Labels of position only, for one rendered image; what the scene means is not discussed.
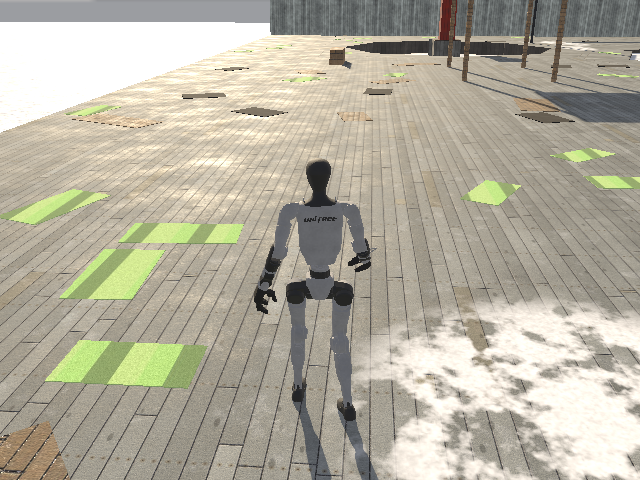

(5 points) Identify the right robot hand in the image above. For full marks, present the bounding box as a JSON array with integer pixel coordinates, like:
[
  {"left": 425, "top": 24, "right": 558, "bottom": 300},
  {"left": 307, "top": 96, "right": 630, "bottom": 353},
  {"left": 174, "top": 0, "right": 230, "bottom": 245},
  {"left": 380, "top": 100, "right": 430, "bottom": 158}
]
[{"left": 348, "top": 255, "right": 371, "bottom": 272}]

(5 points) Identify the left robot upper arm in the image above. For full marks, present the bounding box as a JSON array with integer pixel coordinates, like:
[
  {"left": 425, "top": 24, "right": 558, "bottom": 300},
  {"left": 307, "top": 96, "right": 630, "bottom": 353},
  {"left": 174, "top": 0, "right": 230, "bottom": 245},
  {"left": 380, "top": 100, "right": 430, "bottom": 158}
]
[{"left": 272, "top": 202, "right": 299, "bottom": 260}]

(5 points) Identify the left robot hand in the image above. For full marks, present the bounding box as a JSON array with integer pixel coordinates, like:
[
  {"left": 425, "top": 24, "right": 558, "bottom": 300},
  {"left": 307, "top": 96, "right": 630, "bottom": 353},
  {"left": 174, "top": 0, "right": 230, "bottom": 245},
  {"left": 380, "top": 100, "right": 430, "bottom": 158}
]
[{"left": 254, "top": 285, "right": 277, "bottom": 314}]

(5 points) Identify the robot left foot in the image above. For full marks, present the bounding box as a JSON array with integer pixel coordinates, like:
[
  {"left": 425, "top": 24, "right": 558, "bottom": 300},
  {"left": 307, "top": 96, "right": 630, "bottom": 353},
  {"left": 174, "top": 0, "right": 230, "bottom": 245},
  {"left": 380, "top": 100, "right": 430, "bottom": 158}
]
[{"left": 292, "top": 377, "right": 307, "bottom": 402}]

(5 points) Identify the robot right forearm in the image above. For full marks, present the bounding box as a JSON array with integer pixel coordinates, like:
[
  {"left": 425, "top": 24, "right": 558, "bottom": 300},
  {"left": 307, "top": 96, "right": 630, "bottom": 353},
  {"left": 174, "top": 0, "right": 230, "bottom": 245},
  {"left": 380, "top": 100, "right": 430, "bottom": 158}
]
[{"left": 357, "top": 237, "right": 371, "bottom": 264}]

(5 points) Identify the robot head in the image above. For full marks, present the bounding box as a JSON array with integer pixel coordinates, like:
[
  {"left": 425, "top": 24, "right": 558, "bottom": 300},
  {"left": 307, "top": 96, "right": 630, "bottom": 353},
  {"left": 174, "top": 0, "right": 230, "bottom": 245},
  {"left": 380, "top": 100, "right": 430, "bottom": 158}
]
[{"left": 302, "top": 158, "right": 337, "bottom": 207}]

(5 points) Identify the robot left forearm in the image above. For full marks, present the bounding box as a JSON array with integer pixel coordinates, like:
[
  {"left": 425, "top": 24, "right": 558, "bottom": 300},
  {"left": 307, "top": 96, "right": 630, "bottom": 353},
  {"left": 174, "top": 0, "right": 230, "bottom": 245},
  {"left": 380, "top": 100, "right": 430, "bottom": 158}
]
[{"left": 257, "top": 244, "right": 281, "bottom": 291}]

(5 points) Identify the right robot upper arm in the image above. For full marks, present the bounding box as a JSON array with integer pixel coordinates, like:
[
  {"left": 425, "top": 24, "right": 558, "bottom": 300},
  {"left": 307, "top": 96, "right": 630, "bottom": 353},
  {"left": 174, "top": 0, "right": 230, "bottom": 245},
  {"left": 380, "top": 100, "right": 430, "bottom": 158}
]
[{"left": 340, "top": 201, "right": 368, "bottom": 253}]

